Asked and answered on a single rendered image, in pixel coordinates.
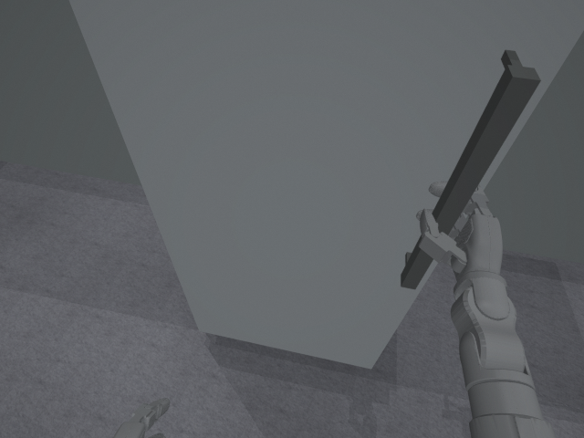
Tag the robot right forearm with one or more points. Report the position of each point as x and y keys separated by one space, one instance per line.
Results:
x=501 y=391

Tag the handle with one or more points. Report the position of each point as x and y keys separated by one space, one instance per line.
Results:
x=511 y=95

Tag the fridge door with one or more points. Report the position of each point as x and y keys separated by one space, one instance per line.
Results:
x=286 y=146

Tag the right robot hand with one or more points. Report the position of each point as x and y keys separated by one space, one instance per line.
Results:
x=480 y=237

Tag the left robot hand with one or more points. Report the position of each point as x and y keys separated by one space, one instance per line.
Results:
x=143 y=419

